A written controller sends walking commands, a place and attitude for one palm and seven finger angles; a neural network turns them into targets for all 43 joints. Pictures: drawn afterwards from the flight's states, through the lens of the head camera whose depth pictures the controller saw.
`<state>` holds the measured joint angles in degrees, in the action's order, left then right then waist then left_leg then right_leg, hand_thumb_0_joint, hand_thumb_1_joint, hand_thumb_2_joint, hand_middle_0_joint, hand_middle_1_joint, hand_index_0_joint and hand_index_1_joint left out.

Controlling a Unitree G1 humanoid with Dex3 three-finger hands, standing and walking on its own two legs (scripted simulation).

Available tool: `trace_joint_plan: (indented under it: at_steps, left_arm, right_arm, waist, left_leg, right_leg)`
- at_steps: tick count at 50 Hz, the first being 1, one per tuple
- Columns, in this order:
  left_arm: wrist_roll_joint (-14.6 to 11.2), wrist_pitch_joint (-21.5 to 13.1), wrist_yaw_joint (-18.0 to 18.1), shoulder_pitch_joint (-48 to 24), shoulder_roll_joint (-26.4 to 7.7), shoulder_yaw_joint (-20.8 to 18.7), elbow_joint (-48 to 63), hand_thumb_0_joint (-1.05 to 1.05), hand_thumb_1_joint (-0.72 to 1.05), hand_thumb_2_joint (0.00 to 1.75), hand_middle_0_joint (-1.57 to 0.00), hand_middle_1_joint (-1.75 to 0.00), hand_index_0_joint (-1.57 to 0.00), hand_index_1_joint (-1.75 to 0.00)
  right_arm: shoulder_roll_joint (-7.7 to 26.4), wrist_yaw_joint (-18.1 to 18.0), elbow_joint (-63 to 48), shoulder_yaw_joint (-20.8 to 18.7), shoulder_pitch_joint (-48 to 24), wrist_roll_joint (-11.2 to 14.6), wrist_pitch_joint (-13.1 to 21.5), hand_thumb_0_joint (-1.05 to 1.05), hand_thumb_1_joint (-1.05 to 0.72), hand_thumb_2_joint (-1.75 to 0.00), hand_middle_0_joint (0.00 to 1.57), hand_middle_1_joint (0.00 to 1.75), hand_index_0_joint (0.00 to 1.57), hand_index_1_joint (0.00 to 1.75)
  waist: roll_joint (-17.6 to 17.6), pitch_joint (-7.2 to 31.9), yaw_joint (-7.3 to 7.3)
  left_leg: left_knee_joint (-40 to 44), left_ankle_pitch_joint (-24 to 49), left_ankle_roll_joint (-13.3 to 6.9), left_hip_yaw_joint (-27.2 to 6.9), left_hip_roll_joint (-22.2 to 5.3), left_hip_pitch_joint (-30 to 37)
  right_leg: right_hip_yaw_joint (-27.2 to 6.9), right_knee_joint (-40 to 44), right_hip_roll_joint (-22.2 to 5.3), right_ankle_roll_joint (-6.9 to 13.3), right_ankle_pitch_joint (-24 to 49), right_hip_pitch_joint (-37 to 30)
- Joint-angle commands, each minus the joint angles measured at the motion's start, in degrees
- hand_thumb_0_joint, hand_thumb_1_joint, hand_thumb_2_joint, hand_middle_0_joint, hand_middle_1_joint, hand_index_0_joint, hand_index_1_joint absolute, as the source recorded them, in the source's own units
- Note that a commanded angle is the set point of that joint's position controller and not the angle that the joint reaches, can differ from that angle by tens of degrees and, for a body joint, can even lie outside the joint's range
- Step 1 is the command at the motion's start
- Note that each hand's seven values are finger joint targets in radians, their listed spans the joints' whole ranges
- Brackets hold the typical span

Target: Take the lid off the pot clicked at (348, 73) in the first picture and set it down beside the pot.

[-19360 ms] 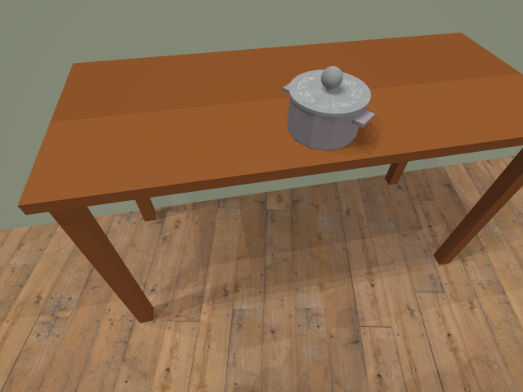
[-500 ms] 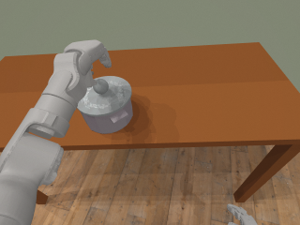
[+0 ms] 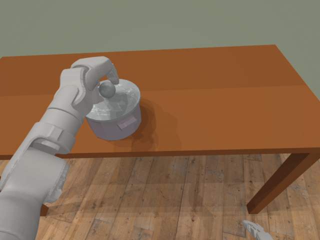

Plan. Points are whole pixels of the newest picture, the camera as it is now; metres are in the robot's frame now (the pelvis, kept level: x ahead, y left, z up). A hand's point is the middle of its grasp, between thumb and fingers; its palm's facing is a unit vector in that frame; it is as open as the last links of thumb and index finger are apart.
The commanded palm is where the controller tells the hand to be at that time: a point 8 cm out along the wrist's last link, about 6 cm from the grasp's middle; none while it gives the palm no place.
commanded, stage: lower the open fingers around the knob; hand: left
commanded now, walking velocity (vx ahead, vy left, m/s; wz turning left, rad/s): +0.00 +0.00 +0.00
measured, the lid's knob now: (107, 89) +0.50 +0.16 +0.12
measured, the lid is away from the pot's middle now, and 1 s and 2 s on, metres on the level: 0.00 0.00 0.01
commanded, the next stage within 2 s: close the fingers and squeeze the knob in 0.52 s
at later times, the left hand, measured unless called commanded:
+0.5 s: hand (99, 92) +0.46 +0.17 +0.14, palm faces -0.32 -0.06 -0.95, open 10.3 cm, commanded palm +0.45 +0.17 +0.20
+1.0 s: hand (104, 92) +0.47 +0.15 +0.13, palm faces -0.33 -0.05 -0.94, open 9.5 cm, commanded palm +0.45 +0.16 +0.20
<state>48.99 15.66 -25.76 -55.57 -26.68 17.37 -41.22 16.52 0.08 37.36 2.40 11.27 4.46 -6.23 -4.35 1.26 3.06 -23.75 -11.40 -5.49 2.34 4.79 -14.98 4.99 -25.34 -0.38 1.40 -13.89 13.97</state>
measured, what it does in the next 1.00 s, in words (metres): stands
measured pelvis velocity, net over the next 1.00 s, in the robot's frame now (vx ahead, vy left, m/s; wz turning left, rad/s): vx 0.01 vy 0.01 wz -0.01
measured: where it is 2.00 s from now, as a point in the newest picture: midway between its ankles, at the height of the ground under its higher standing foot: outside the picture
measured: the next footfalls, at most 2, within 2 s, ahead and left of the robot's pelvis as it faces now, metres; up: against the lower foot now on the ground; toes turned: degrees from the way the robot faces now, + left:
none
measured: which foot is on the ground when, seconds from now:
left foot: down 0.00-1.00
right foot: down 0.00-1.00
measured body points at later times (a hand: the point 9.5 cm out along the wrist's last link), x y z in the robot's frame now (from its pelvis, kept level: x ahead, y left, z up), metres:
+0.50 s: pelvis +0.01 +0.01 +0.00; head +0.03 -0.01 +0.45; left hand +0.47 +0.17 +0.19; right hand +0.10 -0.25 -0.13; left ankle +0.01 +0.06 -0.74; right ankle -0.01 -0.10 -0.74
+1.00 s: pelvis +0.01 +0.01 +0.00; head +0.04 -0.02 +0.45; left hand +0.48 +0.15 +0.19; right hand +0.12 -0.24 -0.13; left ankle +0.01 +0.06 -0.74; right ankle -0.01 -0.10 -0.74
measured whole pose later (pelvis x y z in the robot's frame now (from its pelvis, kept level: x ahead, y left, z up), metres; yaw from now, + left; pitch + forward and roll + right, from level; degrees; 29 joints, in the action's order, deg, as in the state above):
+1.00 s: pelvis +0.01 +0.01 +0.00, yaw -1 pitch +5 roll -1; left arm 49.9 14.2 -21.3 -54.2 -24.3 16.9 -44.6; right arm 16.2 0.8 38.0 1.6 13.4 3.9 -6.7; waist -4.5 2.7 3.6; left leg -23.2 -12.1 -6.2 3.0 5.2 -16.2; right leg 4.1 -24.7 -0.7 0.6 -14.2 15.3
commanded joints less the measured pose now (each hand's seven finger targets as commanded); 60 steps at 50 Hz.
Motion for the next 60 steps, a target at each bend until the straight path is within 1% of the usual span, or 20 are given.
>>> trace_joint_plan:
  at_steps: [1,5,8,11,15,19,26,31,32,37,39,42,44,50,52,53,55,57,58,60]
  left_arm:
    - [2.32,-0.72,2.77,-28.80,-14.76,-7.16,5.70,0.00,-0.36,1.58,-0.85,-0.08,-0.85,-0.08]
    - [2.39,-1.86,3.31,-25.82,-13.59,-6.60,7.67,0.00,-0.36,1.58,-0.85,-0.08,-0.85,-0.08]
    - [1.92,-1.74,3.90,-21.76,-14.50,-7.73,2.38,0.00,-0.36,1.58,-0.85,-0.08,-0.85,-0.08]
    - [2.50,-1.70,4.38,-25.64,-13.64,-6.51,5.84,0.00,-0.36,1.58,-0.85,-0.08,-0.85,-0.08]
    - [2.47,-1.98,4.97,-24.53,-15.94,-8.38,2.15,0.00,-0.36,1.58,-0.85,-0.08,-0.85,-0.08]
    - [3.11,-2.40,5.66,-29.28,-14.27,-7.12,6.93,0.00,-0.36,1.58,-0.85,-0.08,-0.85,-0.08]
    - [2.24,-1.54,6.06,-29.10,-11.03,-5.32,4.80,0.00,-0.36,1.58,-0.85,-0.08,-0.85,-0.08]
    - [2.46,-1.68,6.28,-29.95,-10.97,-5.66,6.07,0.00,-0.36,1.58,-0.85,-0.08,-0.85,-0.08]
    - [1.63,-1.83,6.36,-29.59,-10.67,-6.01,5.82,0.00,-0.18,1.14,-0.64,-0.43,-0.64,-0.43]
    - [1.49,-1.83,6.60,-30.60,-9.08,-4.89,4.61,0.00,-0.13,1.13,-0.61,-0.58,-0.61,-0.58]
    - [2.46,-2.13,6.88,-33.00,-11.00,-6.00,8.26,0.00,-0.11,1.13,-0.60,-0.63,-0.60,-0.63]
    - [1.51,-1.71,6.84,-28.50,-7.76,-4.66,5.12,0.00,-0.07,1.12,-0.60,-0.69,-0.60,-0.69]
    - [2.14,-1.52,7.13,-27.72,-11.66,-7.48,5.11,0.00,-0.05,1.12,-0.60,-0.72,-0.60,-0.72]
    - [2.46,-1.07,6.88,-28.19,-10.37,-5.56,7.99,0.00,0.02,1.09,-0.61,-0.82,-0.61,-0.82]
    - [1.37,-0.40,6.64,-26.37,-8.23,-4.68,4.96,0.00,0.04,1.08,-0.62,-0.84,-0.62,-0.84]
    - [1.87,-0.40,6.73,-26.64,-12.18,-7.36,4.45,0.00,0.05,1.07,-0.62,-0.85,-0.62,-0.85]
    - [2.15,-0.90,6.47,-30.05,-12.35,-6.46,7.72,0.00,0.08,1.06,-0.63,-0.87,-0.63,-0.87]
    - [1.48,-1.15,5.98,-31.64,-7.55,-2.80,9.25,0.00,0.10,1.04,-0.64,-0.89,-0.64,-0.89]
    - [2.37,-1.06,6.17,-31.32,-10.84,-5.37,9.13,0.00,0.12,1.03,-0.64,-0.90,-0.64,-0.90]
    - [2.20,-0.93,6.05,-28.89,-10.27,-4.81,4.67,0.00,0.14,1.02,-0.65,-0.92,-0.65,-0.92]
  right_arm:
    - [6.88,-0.52,-7.24,-2.52,-2.79,0.25,2.63,0.00,-0.90,-0.90,0.20,0.30,0.20,0.30]
    - [6.77,-0.11,-8.23,-2.71,-2.81,0.26,2.42,0.00,-0.90,-0.90,0.20,0.30,0.20,0.30]
    - [7.27,-0.19,-7.70,-2.57,-1.73,0.54,1.97,0.00,-0.90,-0.90,0.20,0.30,0.20,0.30]
    - [7.08,-0.17,-8.15,-2.76,-1.96,0.46,1.98,0.00,-0.90,-0.90,0.20,0.30,0.20,0.30]
    - [7.51,-0.57,-7.57,-2.78,-0.89,0.40,1.75,0.00,-0.90,-0.90,0.20,0.30,0.20,0.30]
    - [7.36,-0.38,-7.21,-3.37,0.03,0.05,1.86,0.00,-0.90,-0.90,0.20,0.30,0.20,0.30]
    - [7.31,0.17,-6.45,-3.51,0.47,0.08,1.77,0.00,-0.90,-0.90,0.20,0.30,0.20,0.30]
    - [7.13,0.16,-6.49,-3.60,0.82,-0.22,2.07,0.00,-0.90,-0.90,0.20,0.30,0.20,0.30]
    - [7.49,0.10,-6.31,-3.75,0.90,-0.35,1.97,0.00,-0.90,-0.90,0.20,0.30,0.20,0.30]
    - [7.31,0.25,-5.96,-3.62,1.00,-0.37,1.93,0.00,-0.90,-0.90,0.20,0.30,0.20,0.30]
    - [7.03,0.31,-6.03,-3.69,0.99,-0.53,2.15,0.00,-0.90,-0.90,0.20,0.30,0.20,0.30]
    - [7.14,0.65,-5.92,-3.78,1.22,-0.50,1.91,0.00,-0.90,-0.90,0.20,0.30,0.20,0.30]
    - [7.13,0.56,-6.19,-3.42,0.72,-0.49,1.98,0.00,-0.90,-0.90,0.20,0.30,0.20,0.30]
    - [6.63,0.48,-6.88,-3.11,-0.78,-0.20,1.97,0.00,-0.90,-0.90,0.20,0.30,0.20,0.30]
    - [6.96,0.41,-6.50,-3.24,-0.64,-0.19,1.58,0.00,-0.90,-0.90,0.20,0.30,0.20,0.30]
    - [6.99,0.22,-6.25,-3.00,-0.56,-0.12,1.55,0.00,-0.90,-0.90,0.20,0.30,0.20,0.30]
    - [6.89,-0.28,-6.85,-2.87,-1.43,-0.06,1.72,0.00,-0.90,-0.90,0.20,0.30,0.20,0.30]
    - [6.68,-0.31,-6.86,-3.09,-1.73,-0.05,1.69,0.00,-0.90,-0.90,0.20,0.30,0.20,0.30]
    - [6.61,-0.30,-6.39,-3.27,-1.23,-0.16,1.77,0.00,-0.90,-0.90,0.20,0.30,0.20,0.30]
    - [6.66,-0.43,-6.21,-2.77,-0.85,-0.05,1.65,0.00,-0.90,-0.90,0.20,0.30,0.20,0.30]
  waist:
    - [6.29,19.35,-0.01]
    - [4.39,20.50,-0.23]
    - [7.17,17.23,-0.06]
    - [3.95,19.38,0.00]
    - [6.42,18.75,0.08]
    - [2.09,22.88,0.73]
    - [3.97,19.82,1.20]
    - [3.74,23.13,0.98]
    - [3.74,22.63,1.29]
    - [3.72,21.62,1.41]
    - [3.32,24.87,1.05]
    - [3.83,22.54,1.20]
    - [6.01,23.58,0.21]
    - [3.88,23.38,0.44]
    - [5.36,20.37,0.89]
    - [6.57,20.44,0.34]
    - [5.46,22.27,0.41]
    - [3.89,21.87,1.59]
    - [3.80,23.08,1.00]
    - [4.46,20.82,0.99]
  left_leg:
    - [1.06,11.91,0.74,-6.30,-1.82,9.35]
    - [0.43,15.61,0.93,-6.39,-2.20,10.63]
    - [0.46,14.42,1.02,-6.01,-2.43,7.99]
    - [0.50,15.28,0.99,-6.46,-2.38,10.15]
    - [0.83,12.80,0.92,-5.91,-2.58,8.51]
    - [-0.06,18.66,1.42,-7.21,-3.25,14.12]
    - [0.22,18.87,1.81,-7.73,-3.42,13.92]
    - [-0.17,20.97,2.01,-8.14,-3.42,15.92]
    - [-0.34,22.33,2.17,-8.20,-3.60,15.81]
    - [-0.21,22.42,2.45,-8.38,-3.43,15.44]
    - [-0.35,24.78,2.57,-8.49,-3.66,17.75]
    - [-0.84,26.99,2.96,-8.56,-3.76,16.85]
    - [-0.48,24.39,2.24,-7.72,-3.40,15.31]
    - [-0.81,26.13,2.03,-7.64,-3.24,15.79]
    - [-0.49,23.03,1.83,-7.30,-3.03,13.43]
    - [-0.07,19.57,1.59,-6.94,-2.92,12.21]
    - [0.41,17.59,1.17,-6.55,-2.47,12.27]
    - [-0.18,19.91,1.27,-7.26,-2.61,14.09]
    - [-0.57,19.81,1.29,-7.28,-2.86,15.09]
    - [0.11,17.12,1.34,-6.85,-2.37,12.78]
  right_leg:
    - [-4.13,2.15,0.28,1.34,14.97,-3.19]
    - [-4.06,1.76,0.22,1.44,16.54,-3.02]
    - [-3.63,1.80,0.51,1.23,16.26,-2.52]
    - [-3.73,1.66,0.55,1.47,15.42,-1.60]
    - [-3.78,1.89,0.68,1.20,14.48,-2.01]
    - [-3.59,1.52,0.90,1.49,14.79,0.78]
    - [-2.94,1.98,1.20,1.41,13.68,3.31]
    - [-3.08,1.73,1.23,1.44,14.20,2.60]
    - [-3.01,1.97,1.10,1.59,14.99,2.84]
    - [-2.80,1.93,1.12,1.65,14.77,3.45]
    - [-3.12,1.56,1.16,1.51,16.02,2.36]
    - [-2.64,1.74,1.27,1.63,16.34,3.55]
    - [-3.22,1.50,1.20,1.37,17.36,0.43]
    - [-3.44,1.43,1.05,1.39,18.95,0.12]
    - [-3.14,2.21,1.02,1.45,17.78,0.91]
    - [-3.45,1.93,0.99,1.35,17.17,-0.68]
    - [-3.84,1.98,0.68,1.41,17.70,-2.20]
    - [-3.50,2.40,0.71,1.60,17.37,0.39]
    - [-3.92,2.01,0.83,1.49,17.02,0.16]
    - [-3.56,2.17,0.98,1.46,16.11,0.07]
